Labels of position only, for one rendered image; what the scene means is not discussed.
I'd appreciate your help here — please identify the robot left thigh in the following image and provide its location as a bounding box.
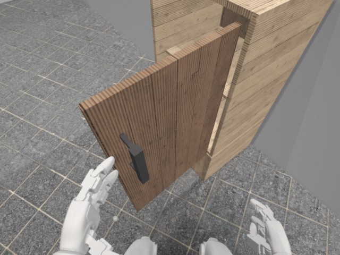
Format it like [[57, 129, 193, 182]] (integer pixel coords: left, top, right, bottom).
[[124, 239, 157, 255]]

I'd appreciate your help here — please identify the robot left hand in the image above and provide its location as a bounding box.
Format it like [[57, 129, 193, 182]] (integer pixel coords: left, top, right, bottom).
[[59, 156, 122, 255]]

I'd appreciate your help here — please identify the cupboard door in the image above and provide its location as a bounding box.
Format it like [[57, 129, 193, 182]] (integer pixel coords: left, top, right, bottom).
[[78, 22, 242, 212]]

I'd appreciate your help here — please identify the robot thigh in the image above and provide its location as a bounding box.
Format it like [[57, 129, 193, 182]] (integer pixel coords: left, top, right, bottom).
[[124, 239, 157, 255], [199, 241, 232, 255]]

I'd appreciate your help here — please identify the robot right hand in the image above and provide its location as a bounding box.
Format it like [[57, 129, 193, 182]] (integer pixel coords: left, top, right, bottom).
[[247, 199, 292, 255]]

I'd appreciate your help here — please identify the handle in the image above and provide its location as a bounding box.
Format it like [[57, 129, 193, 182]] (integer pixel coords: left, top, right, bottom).
[[119, 133, 150, 184]]

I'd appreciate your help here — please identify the robot right thigh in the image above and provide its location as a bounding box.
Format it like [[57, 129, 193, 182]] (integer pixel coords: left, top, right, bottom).
[[199, 241, 232, 255]]

